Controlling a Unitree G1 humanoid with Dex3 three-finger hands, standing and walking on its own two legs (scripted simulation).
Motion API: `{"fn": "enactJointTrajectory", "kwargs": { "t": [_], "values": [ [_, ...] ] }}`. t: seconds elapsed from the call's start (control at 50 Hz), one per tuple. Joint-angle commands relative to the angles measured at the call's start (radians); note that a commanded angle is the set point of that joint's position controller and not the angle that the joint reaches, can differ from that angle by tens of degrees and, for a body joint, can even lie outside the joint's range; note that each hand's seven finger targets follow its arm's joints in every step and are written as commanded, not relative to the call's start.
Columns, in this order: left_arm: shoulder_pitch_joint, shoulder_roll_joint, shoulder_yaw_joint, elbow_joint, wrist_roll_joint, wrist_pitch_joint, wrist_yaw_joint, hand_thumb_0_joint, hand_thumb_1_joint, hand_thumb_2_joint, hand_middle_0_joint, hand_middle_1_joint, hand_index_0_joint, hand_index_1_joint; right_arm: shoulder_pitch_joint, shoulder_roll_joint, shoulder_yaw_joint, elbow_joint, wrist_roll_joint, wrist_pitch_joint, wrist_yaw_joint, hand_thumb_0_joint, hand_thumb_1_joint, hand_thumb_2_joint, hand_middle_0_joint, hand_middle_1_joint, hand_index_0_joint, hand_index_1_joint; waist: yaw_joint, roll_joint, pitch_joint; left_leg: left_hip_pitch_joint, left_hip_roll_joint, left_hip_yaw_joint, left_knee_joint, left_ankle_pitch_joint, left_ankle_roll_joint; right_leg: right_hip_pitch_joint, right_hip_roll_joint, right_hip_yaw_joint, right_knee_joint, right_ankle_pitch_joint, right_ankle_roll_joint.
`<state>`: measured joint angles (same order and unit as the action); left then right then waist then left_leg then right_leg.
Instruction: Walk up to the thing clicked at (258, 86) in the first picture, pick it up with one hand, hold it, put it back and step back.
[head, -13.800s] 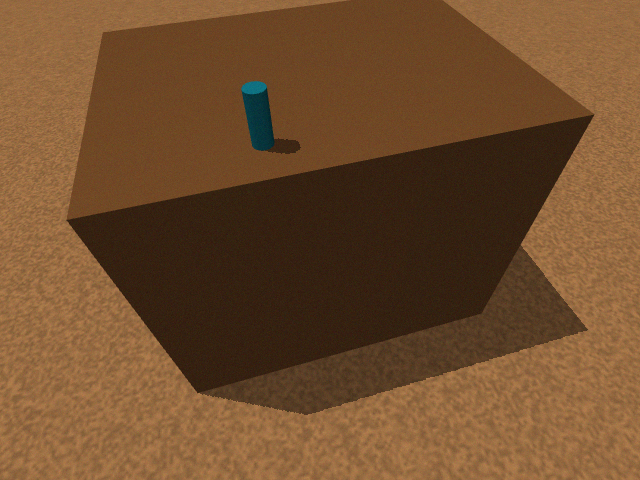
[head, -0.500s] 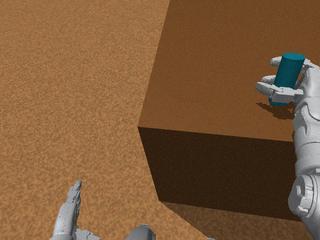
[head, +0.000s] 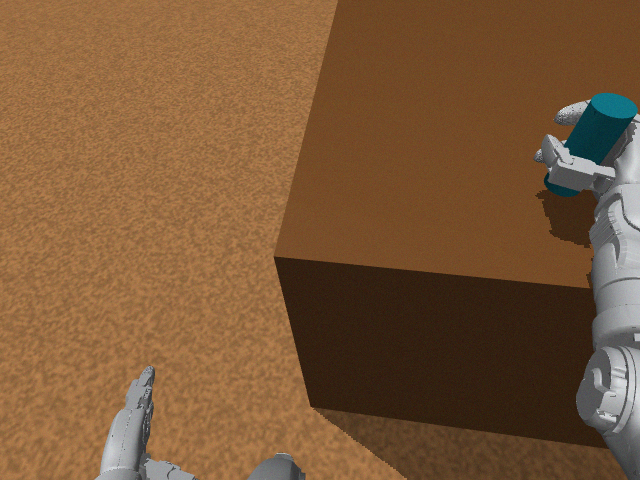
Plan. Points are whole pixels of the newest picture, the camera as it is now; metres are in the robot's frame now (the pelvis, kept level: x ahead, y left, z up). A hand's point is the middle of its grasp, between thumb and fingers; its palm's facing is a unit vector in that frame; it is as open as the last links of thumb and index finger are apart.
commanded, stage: settle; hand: right
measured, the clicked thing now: (585, 148) +0.47 -0.24 +0.15
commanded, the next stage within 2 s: lift in 0.66 s
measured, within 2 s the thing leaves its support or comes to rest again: neither
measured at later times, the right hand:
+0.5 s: hand (579, 126) +0.47 -0.21 +0.19, palm faces +0.20 +0.98 +0.02, open 5.6 cm
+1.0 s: hand (598, 114) +0.46 -0.22 +0.21, palm faces +0.18 +0.98 -0.01, open 5.6 cm
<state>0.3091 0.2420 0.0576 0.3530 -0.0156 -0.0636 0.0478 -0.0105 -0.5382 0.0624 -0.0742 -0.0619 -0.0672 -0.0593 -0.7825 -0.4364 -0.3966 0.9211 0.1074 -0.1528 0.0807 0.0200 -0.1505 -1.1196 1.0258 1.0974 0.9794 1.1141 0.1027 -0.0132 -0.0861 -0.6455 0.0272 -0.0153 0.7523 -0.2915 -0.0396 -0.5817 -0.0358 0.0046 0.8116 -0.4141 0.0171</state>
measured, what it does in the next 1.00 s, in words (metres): stands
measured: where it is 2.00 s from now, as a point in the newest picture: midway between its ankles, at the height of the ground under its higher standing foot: outside the picture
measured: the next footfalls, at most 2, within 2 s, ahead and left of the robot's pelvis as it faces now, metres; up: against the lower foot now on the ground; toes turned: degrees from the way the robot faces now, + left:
none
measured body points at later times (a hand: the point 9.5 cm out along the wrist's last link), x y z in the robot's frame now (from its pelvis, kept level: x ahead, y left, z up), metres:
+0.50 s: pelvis +0.00 +0.01 +0.01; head +0.04 +0.01 +0.46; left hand +0.15 +0.28 -0.04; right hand +0.45 -0.26 +0.19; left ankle +0.04 +0.15 -0.71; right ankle -0.01 -0.13 -0.71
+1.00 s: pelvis +0.00 +0.00 +0.02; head +0.02 +0.00 +0.47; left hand +0.15 +0.26 -0.05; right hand +0.44 -0.27 +0.21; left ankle +0.04 +0.15 -0.71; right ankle -0.01 -0.13 -0.71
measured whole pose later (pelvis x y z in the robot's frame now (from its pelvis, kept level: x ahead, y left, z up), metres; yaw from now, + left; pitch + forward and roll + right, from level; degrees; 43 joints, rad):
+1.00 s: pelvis +0.00 +0.00 +0.02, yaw +0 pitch +6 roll +0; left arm 0.30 0.22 0.05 0.48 -0.03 -0.10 0.06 -0.01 -0.54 0.06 -0.07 -0.06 -0.06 -0.06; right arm -0.82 -0.44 -0.35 0.85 0.12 0.02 0.10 0.02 -0.15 -1.11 1.02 1.11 0.98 1.12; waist 0.06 -0.02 -0.08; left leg -0.50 0.03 -0.02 0.62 -0.24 -0.04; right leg -0.43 -0.03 -0.01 0.67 -0.35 0.02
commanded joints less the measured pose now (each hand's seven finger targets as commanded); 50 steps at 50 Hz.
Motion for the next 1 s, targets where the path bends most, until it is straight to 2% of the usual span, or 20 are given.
{"fn": "enactJointTrajectory", "kwargs": {
  "t": [0.0, 0.04, 0.08, 0.12, 0.14, 0.18, 0.28, 0.36, 0.38, 0.4, 0.5, 0.52, 0.54, 0.56, 0.64, 0.72, 0.84, 0.86, 0.9, 0.98],
  "values": [
    [0.040, 0.120, 0.043, -0.115, -0.007, -0.060, 0.014, 0.000, -0.551, 0.057, -0.062, -0.059, -0.059, -0.062, -0.364, -0.194, 0.002, -0.041, 0.021, -0.036, 0.014, 0.000, -0.630, -1.255, 1.440, 1.397, 1.445, 1.398, 0.004, 0.032, -0.295, 0.239, -0.040, 0.060, -0.101, 0.192, 0.036, 0.124, 0.021, 0.005, -0.152, 0.297, -0.021],
    [0.017, 0.144, 0.072, -0.130, -0.002, -0.066, 0.013, 0.000, -0.547, 0.051, -0.064, -0.056, -0.062, -0.058, -0.489, -0.301, -0.043, -0.177, 0.015, -0.044, 0.011, 0.000, -0.644, -1.263, 1.454, 1.408, 1.459, 1.409, -0.004, -0.026, -0.354, 0.250, -0.032, 0.047, -0.103, 0.204, 0.033, 0.145, 0.025, -0.010, -0.157, 0.273, -0.024],
    [0.049, 0.091, 0.032, -0.064, 0.001, -0.067, -0.001, 0.000, -0.537, 0.045, -0.060, -0.057, -0.061, -0.055, -0.489, -0.248, -0.007, -0.160, 0.013, -0.033, 0.018, 0.000, -0.626, -1.279, 1.454, 1.426, 1.460, 1.427, -0.007, -0.052, -0.258, 0.199, -0.033, 0.042, -0.113, 0.172, 0.036, 0.125, 0.029, -0.016, -0.167, 0.235, -0.022],
    [0.000, 0.078, 0.029, -0.071, -0.002, -0.079, -0.004, 0.000, -0.536, 0.043, -0.062, -0.059, -0.064, -0.057, -0.505, -0.227, 0.014, -0.173, 0.014, -0.039, 0.022, 0.000, -0.655, -1.267, 1.427, 1.399, 1.430, 1.400, -0.001, -0.068, -0.268, 0.203, -0.030, 0.038, -0.114, 0.171, 0.037, 0.136, 0.028, -0.018, -0.167, 0.227, -0.021],
    [-0.029, 0.085, 0.028, -0.124, -0.005, -0.084, -0.005, 0.000, -0.539, 0.045, -0.062, -0.060, -0.063, -0.058, -0.527, -0.223, 0.021, -0.187, 0.013, -0.036, 0.023, 0.000, -0.672, -1.267, 1.415, 1.392, 1.417, 1.393, 0.005, -0.048, -0.303, 0.225, -0.029, 0.036, -0.115, 0.199, 0.035, 0.157, 0.030, -0.019, -0.163, 0.253, -0.022],
    [-0.029, 0.167, 0.096, -0.147, -0.005, -0.084, 0.005, 0.000, -0.539, 0.045, -0.062, -0.060, -0.063, -0.058, -0.544, -0.263, 0.010, -0.242, 0.012, -0.029, 0.023, 0.000, -0.700, -1.291, 1.411, 1.403, 1.414, 1.404, 0.009, -0.060, -0.398, 0.265, -0.029, 0.034, -0.105, 0.274, 0.035, 0.216, 0.030, -0.021, -0.153, 0.331, -0.019],
    [-0.054, 0.162, 0.080, -0.176, -0.011, -0.088, 0.009, 0.000, -0.558, 0.057, -0.060, -0.056, -0.054, -0.062, -0.583, -0.293, -0.015, -0.326, 0.031, -0.009, 0.028, 0.000, -0.712, -1.282, 1.415, 1.398, 1.414, 1.399, -0.020, -0.078, -0.496, 0.338, -0.025, 0.042, -0.104, 0.347, 0.039, 0.269, 0.032, -0.018, -0.152, 0.428, -0.011],
    [-0.014, 0.127, 0.056, -0.097, -0.013, -0.080, 0.016, 0.000, -0.560, 0.060, -0.057, -0.054, -0.051, -0.061, -0.488, -0.282, -0.034, -0.181, 0.030, 0.019, 0.011, 0.000, -0.703, -1.281, 1.421, 1.403, 1.422, 1.404, -0.020, -0.003, -0.345, 0.330, -0.022, 0.040, -0.150, 0.203, 0.028, 0.178, 0.037, -0.022, -0.191, 0.244, -0.029],
    [-0.077, 0.110, 0.032, -0.165, -0.014, -0.089, 0.016, 0.000, -0.560, 0.060, -0.057, -0.053, -0.050, -0.060, -0.535, -0.281, -0.026, -0.263, 0.033, 0.007, 0.006, 0.000, -0.707, -1.267, 1.428, 1.396, 1.426, 1.397, -0.030, 0.010, -0.361, 0.354, -0.021, 0.036, -0.158, 0.202, 0.024, 0.172, 0.037, -0.025, -0.200, 0.243, -0.032],
    [-0.035, 0.124, 0.054, -0.104, -0.011, -0.085, 0.018, 0.000, -0.554, 0.055, -0.057, -0.053, -0.054, -0.057, -0.529, -0.307, -0.036, -0.231, 0.020, 0.014, 0.002, 0.000, -0.723, -1.290, 1.427, 1.409, 1.427, 1.410, -0.030, -0.006, -0.369, 0.345, -0.019, 0.030, -0.153, 0.197, 0.025, 0.170, 0.038, -0.027, -0.201, 0.234, -0.030],
    [-0.058, 0.100, 0.033, -0.117, -0.012, -0.089, 0.013, 0.000, -0.556, 0.053, -0.058, -0.054, -0.054, -0.059, -0.525, -0.245, 0.012, -0.220, 0.018, 0.030, 0.015, 0.000, -0.722, -1.317, 1.408, 1.422, 1.411, 1.423, -0.025, -0.014, -0.331, 0.321, -0.021, 0.034, -0.149, 0.262, 0.027, 0.199, 0.036, -0.029, -0.198, 0.304, -0.025],
    [-0.015, 0.117, 0.059, -0.067, -0.010, -0.087, 0.015, 0.000, -0.559, 0.055, -0.058, -0.054, -0.053, -0.059, -0.523, -0.244, 0.011, -0.196, 0.018, 0.035, 0.020, 0.000, -0.723, -1.324, 1.400, 1.423, 1.403, 1.423, -0.013, -0.038, -0.339, 0.298, -0.025, 0.036, -0.142, 0.285, 0.033, 0.220, 0.033, -0.026, -0.195, 0.337, -0.020],
    [-0.034, 0.114, 0.051, -0.073, -0.009, -0.087, 0.012, 0.000, -0.558, 0.053, -0.058, -0.054, -0.054, -0.059, -0.530, -0.263, 0.003, -0.204, 0.015, 0.040, 0.023, 0.000, -0.732, -1.334, 1.406, 1.432, 1.410, 1.433, -0.021, -0.045, -0.350, 0.301, -0.022, 0.032, -0.146, 0.286, 0.031, 0.224, 0.035, -0.029, -0.191, 0.336, -0.022],
    [-0.026, 0.162, 0.090, -0.078, -0.008, -0.088, 0.016, 0.000, -0.562, 0.056, -0.057, -0.053, -0.051, -0.059, -0.531, -0.274, -0.003, -0.206, 0.021, 0.044, 0.027, 0.000, -0.735, -1.327, 1.396, 1.422, 1.399, 1.423, -0.005, -0.020, -0.347, 0.283, -0.030, 0.043, -0.146, 0.280, 0.033, 0.236, 0.027, -0.018, -0.201, 0.345, -0.020],
    [-0.059, 0.114, 0.044, -0.095, -0.011, -0.094, 0.013, 0.000, -0.564, 0.056, -0.057, -0.052, -0.051, -0.059, -0.580, -0.268, 0.005, -0.238, 0.023, 0.046, 0.028, 0.000, -0.740, -1.350, 1.389, 1.435, 1.394, 1.436, -0.023, -0.042, -0.369, 0.325, -0.025, 0.039, -0.161, 0.244, 0.033, 0.232, 0.032, -0.024, -0.212, 0.299, -0.020],
    [-0.033, 0.163, 0.086, -0.065, -0.009, -0.095, 0.025, 0.000, -0.569, 0.059, -0.058, -0.053, -0.050, -0.061, -0.581, -0.330, -0.023, -0.278, 0.022, 0.053, 0.021, 0.000, -0.758, -1.377, 1.398, 1.456, 1.404, 1.456, -0.028, -0.052, -0.423, 0.358, -0.021, 0.038, -0.153, 0.298, 0.032, 0.263, 0.037, -0.028, -0.205, 0.349, -0.020],
    [-0.065, 0.055, 0.000, -0.014, -0.012, -0.093, 0.014, 0.000, -0.553, 0.049, -0.062, -0.063, -0.062, -0.062, -0.544, -0.234, 0.023, -0.246, 0.029, 0.072, 0.014, 0.000, -0.697, -1.308, 1.370, 1.396, 1.372, 1.396, -0.052, -0.053, -0.299, 0.329, -0.025, 0.042, -0.185, 0.202, 0.034, 0.209, 0.035, -0.026, -0.239, 0.261, -0.021],
    [-0.025, 0.092, 0.036, 0.049, -0.009, -0.089, 0.016, 0.000, -0.548, 0.046, -0.060, -0.064, -0.062, -0.061, -0.487, -0.234, 0.017, -0.173, 0.026, 0.088, 0.017, 0.000, -0.682, -1.310, 1.368, 1.399, 1.371, 1.399, -0.045, -0.054, -0.275, 0.294, -0.031, 0.049, -0.185, 0.189, 0.038, 0.221, 0.028, -0.018, -0.246, 0.258, -0.017],
    [-0.101, 0.134, 0.061, -0.071, -0.007, -0.101, 0.019, 0.000, -0.546, 0.044, -0.061, -0.064, -0.064, -0.060, -0.595, -0.273, 0.024, -0.349, 0.022, 0.085, 0.015, 0.000, -0.689, -1.324, 1.378, 1.413, 1.382, 1.413, -0.046, -0.092, -0.421, 0.338, -0.029, 0.045, -0.172, 0.272, 0.039, 0.303, 0.027, -0.019, -0.231, 0.355, -0.009],
    [-0.103, 0.159, 0.083, -0.057, -0.013, -0.106, 0.029, 0.000, -0.546, 0.043, -0.059, -0.063, -0.062, -0.059, -0.550, -0.227, 0.029, -0.399, 0.048, 0.118, 0.017, 0.000, -0.681, -1.304, 1.367, 1.396, 1.370, 1.396, -0.051, -0.053, -0.399, 0.362, -0.033, 0.060, -0.178, 0.285, 0.040, 0.319, 0.022, -0.010, -0.242, 0.384, -0.009]
  ]
}}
